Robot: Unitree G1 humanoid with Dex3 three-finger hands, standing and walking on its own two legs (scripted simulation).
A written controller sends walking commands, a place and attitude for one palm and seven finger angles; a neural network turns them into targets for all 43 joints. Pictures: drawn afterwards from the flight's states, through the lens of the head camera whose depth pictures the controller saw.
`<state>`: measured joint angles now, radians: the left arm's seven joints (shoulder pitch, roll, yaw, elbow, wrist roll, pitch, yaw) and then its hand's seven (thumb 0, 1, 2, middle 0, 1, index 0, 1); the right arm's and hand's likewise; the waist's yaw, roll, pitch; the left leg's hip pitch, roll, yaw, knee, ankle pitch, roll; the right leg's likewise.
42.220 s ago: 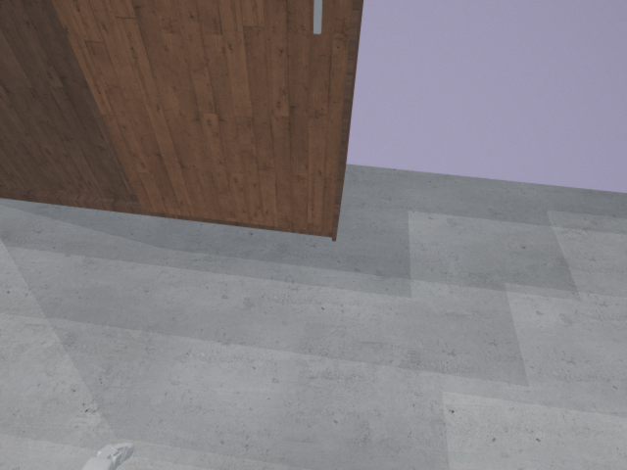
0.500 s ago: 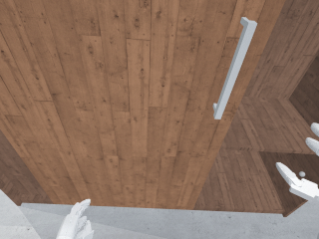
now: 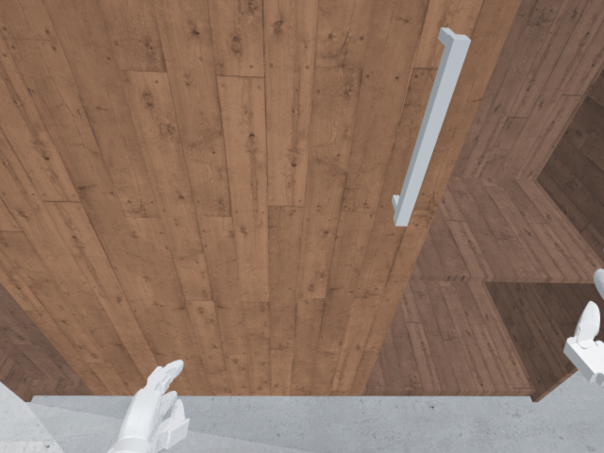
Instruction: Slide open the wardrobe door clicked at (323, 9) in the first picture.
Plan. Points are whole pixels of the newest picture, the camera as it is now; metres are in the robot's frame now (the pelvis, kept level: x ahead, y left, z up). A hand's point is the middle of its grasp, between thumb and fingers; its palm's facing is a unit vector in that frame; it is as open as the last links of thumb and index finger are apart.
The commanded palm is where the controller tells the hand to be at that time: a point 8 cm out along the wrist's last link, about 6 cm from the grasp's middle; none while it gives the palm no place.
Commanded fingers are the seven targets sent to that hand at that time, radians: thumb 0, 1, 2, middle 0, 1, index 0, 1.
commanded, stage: draw the hand back to the body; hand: right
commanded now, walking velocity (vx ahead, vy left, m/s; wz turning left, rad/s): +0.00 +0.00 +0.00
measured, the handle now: (420, 139) +0.45 -0.17 +0.23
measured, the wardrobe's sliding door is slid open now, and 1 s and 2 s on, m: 0.60 0.60 0.60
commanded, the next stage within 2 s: step back with the hand held close in 0.06 s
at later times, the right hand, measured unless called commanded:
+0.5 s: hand (560, 352) +0.18 -0.26 +0.15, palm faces +0.35 +0.82 -0.46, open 7.4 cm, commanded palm +0.12 -0.31 +0.17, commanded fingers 0.00 -0.90 -0.90 0.20 0.30 0.20 0.30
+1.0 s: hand out of the picture +0.07 -0.29 +0.16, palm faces +0.51 +0.72 -0.47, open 7.4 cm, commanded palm +0.01 -0.32 +0.17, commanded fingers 0.00 -0.90 -0.90 0.20 0.30 0.20 0.30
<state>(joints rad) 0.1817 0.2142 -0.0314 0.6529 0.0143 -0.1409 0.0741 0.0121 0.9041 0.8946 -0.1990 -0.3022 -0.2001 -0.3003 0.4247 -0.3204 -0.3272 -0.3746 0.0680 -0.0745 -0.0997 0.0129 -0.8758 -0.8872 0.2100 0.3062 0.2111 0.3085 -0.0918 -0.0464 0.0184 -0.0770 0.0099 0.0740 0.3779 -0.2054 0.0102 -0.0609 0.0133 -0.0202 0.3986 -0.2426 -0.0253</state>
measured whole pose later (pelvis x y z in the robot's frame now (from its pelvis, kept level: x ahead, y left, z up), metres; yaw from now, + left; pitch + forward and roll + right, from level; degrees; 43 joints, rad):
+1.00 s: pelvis -0.11 -0.01 -0.03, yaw -5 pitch -2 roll +2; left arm 0.28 0.21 0.00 0.56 0.01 -0.12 0.08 0.01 0.90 0.89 -0.20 -0.30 -0.20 -0.30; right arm 0.47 -0.41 -0.45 -0.49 -0.03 -0.27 -0.13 0.01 -0.89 -0.89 0.22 0.30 0.22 0.30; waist 0.01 0.01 0.03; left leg -0.37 -0.05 -0.03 0.66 -0.24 -0.02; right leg -0.44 0.03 -0.01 0.66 -0.20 -0.07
